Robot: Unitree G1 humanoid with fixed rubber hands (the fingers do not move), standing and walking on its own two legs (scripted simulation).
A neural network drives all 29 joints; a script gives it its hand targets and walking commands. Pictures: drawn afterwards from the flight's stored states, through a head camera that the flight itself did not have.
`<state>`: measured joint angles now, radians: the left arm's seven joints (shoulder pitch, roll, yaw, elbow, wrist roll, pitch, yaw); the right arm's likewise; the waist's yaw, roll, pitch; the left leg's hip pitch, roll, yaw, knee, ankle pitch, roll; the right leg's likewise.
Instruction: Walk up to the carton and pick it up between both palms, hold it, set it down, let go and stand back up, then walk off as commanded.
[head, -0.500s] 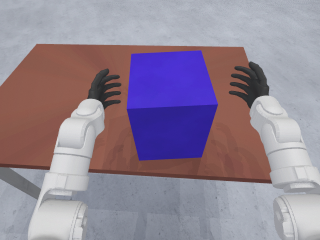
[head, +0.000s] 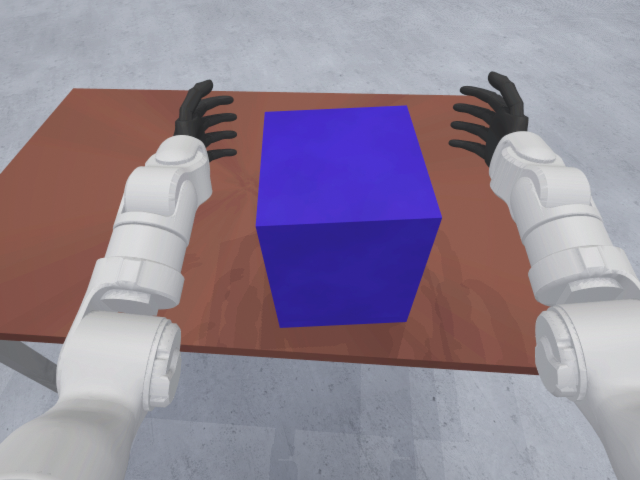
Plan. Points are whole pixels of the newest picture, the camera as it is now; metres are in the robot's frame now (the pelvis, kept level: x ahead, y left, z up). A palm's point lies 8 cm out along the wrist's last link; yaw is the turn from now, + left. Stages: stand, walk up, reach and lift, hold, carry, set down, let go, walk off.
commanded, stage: reach and lift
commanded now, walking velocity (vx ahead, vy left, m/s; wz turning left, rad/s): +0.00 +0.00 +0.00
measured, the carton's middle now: (339, 223) +0.46 +0.01 +0.03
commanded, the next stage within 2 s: none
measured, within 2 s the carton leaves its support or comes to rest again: neither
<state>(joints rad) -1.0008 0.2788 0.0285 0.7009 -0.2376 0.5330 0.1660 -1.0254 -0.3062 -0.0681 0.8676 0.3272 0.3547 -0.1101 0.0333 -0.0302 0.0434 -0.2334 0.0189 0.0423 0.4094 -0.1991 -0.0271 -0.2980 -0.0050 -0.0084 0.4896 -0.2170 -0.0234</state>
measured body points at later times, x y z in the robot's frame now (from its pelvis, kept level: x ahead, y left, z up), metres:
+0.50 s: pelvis +0.00 +0.01 +0.00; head +0.05 +0.01 +0.45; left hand +0.44 +0.22 +0.09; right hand +0.45 -0.19 +0.09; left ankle +0.01 +0.14 -0.74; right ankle +0.02 -0.10 -0.74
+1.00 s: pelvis +0.01 +0.02 -0.01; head +0.08 +0.01 +0.44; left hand +0.46 +0.19 +0.07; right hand +0.46 -0.15 +0.05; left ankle +0.01 +0.14 -0.74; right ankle +0.02 -0.10 -0.74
